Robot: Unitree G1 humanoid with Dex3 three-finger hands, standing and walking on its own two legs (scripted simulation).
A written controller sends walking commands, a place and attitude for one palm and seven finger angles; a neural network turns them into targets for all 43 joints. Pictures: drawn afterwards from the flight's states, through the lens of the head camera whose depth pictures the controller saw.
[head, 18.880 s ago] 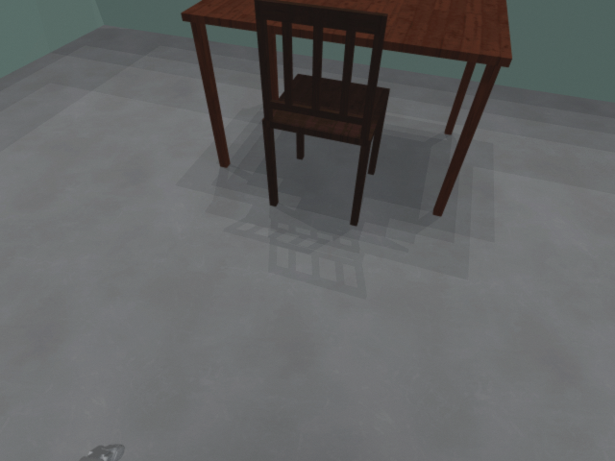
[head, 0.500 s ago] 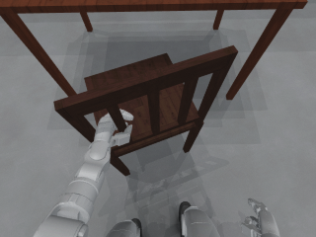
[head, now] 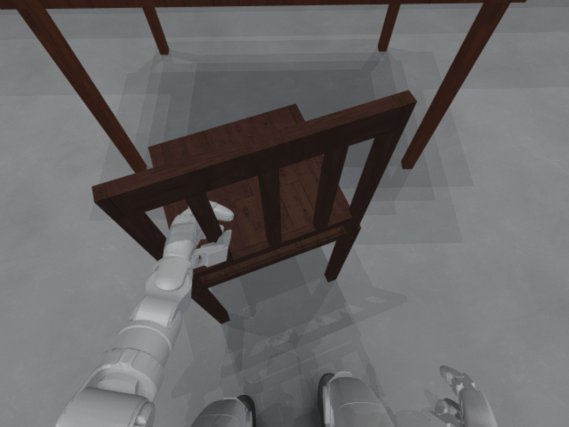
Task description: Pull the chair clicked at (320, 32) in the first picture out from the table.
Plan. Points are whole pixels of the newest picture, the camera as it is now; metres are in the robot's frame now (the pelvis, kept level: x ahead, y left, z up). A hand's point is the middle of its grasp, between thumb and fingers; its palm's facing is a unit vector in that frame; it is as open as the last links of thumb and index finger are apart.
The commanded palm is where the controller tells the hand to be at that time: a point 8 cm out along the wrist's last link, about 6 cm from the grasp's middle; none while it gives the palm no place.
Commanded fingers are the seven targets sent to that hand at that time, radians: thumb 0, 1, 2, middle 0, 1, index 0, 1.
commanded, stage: step backward, pulling the chair out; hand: left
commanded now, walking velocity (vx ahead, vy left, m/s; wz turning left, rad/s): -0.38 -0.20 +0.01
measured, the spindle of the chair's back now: (271, 211) +0.43 +0.03 -0.08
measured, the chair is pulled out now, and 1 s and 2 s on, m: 0.36 0.55 0.55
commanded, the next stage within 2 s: stop walking, hand still on the chair in 0.50 s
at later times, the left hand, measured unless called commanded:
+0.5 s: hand (212, 310) +0.26 +0.11 -0.06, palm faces -0.06 -0.98 -0.18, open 5.7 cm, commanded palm +0.24 +0.16 -0.07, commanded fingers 0.00 0.90 0.90 -0.50 -1.45 -0.50 -1.45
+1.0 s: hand (206, 379) +0.18 +0.11 -0.06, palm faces -0.03 -0.99 -0.17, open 5.6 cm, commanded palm +0.16 +0.16 -0.05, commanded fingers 0.00 0.90 0.90 -0.50 -1.45 -0.50 -1.45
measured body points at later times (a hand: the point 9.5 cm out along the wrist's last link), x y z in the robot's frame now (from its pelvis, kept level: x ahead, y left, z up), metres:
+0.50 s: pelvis -0.09 +0.00 +0.00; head +0.01 -0.02 +0.44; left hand +0.26 +0.16 -0.05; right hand +0.02 -0.27 -0.13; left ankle -0.11 +0.14 -0.73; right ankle -0.05 -0.12 -0.72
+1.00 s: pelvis -0.13 -0.01 +0.00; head -0.09 -0.03 +0.45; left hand +0.17 +0.16 -0.05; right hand -0.04 -0.26 -0.13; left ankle -0.15 +0.13 -0.73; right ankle -0.08 -0.13 -0.73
